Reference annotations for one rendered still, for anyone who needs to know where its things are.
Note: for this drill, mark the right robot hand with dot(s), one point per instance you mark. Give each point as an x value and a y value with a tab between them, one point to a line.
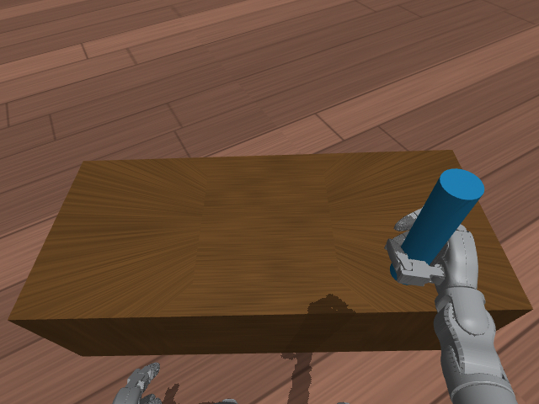
456	264

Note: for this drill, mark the can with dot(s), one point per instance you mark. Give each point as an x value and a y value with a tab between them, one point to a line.
452	198

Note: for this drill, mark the left robot hand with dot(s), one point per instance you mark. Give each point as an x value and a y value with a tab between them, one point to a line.
136	385

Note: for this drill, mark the right robot arm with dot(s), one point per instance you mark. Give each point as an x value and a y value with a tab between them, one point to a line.
469	361

